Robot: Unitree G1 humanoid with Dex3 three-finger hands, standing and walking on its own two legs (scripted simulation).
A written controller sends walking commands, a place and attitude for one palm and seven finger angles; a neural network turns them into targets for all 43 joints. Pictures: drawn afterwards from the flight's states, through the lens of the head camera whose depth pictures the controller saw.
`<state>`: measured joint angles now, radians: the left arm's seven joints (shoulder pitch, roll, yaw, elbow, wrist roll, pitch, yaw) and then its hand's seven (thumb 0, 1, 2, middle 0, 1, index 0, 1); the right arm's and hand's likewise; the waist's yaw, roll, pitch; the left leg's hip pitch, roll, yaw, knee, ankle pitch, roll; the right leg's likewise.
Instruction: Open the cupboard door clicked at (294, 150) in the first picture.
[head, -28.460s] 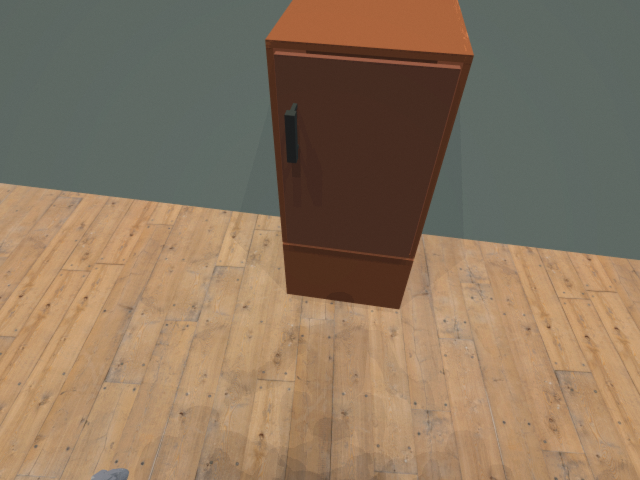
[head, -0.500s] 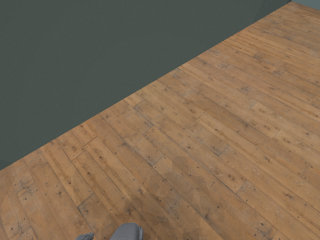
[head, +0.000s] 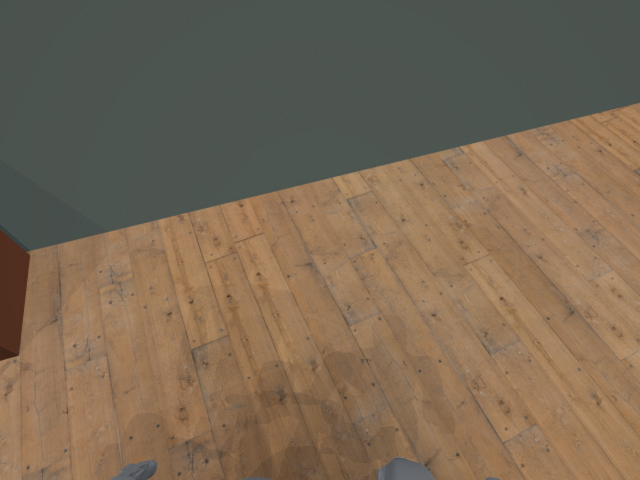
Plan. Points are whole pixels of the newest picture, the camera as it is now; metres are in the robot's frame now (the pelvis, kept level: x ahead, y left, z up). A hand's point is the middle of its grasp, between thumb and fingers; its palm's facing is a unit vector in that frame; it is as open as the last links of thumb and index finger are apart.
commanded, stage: turn to face it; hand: left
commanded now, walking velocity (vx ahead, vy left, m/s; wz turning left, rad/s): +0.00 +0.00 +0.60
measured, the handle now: out of the picture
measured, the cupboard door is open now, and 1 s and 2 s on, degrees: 48 48 48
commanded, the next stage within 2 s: take the last steps up to it in 2.00 s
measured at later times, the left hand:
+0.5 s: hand out of the picture +0.00 +0.17 -0.18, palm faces +0.37 -0.90 -0.23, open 7.3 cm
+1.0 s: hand out of the picture +0.05 +0.18 -0.15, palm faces +0.54 -0.79 -0.29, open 7.4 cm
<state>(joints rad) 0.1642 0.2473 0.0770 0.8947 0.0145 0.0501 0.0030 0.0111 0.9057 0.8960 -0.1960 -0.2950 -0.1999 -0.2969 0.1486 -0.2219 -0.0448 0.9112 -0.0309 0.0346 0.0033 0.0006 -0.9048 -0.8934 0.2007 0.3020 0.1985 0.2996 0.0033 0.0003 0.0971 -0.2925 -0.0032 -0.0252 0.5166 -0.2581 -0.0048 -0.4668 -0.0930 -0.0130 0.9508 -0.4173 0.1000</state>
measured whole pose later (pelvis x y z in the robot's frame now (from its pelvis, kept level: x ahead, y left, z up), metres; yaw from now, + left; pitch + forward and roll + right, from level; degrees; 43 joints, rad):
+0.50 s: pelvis +0.02 -0.03 -0.01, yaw +20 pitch +0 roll +1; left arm 0.24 0.21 0.06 0.90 0.02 0.01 0.01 0.01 0.91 0.90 -0.20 -0.30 -0.21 -0.30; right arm 0.09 -0.24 -0.06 0.92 -0.02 0.06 0.03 0.00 -0.91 -0.89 0.19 0.30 0.19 0.30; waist 0.01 -0.04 0.13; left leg -0.35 0.01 0.10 0.69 -0.36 -0.04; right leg -0.20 -0.17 -0.32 0.63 -0.41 0.01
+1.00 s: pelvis +0.05 -0.06 -0.01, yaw +34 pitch +2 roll +1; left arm 0.10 0.21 0.06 0.85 0.01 0.02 0.01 0.01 0.90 0.90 -0.20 -0.30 -0.20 -0.30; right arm 0.22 -0.23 -0.07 0.94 -0.02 0.05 0.00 0.00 -0.90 -0.89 0.20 0.30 0.20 0.30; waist -0.04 0.04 0.08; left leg -0.37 -0.05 -0.13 0.60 -0.28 -0.02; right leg -0.29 -0.02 -0.03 0.58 -0.33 0.04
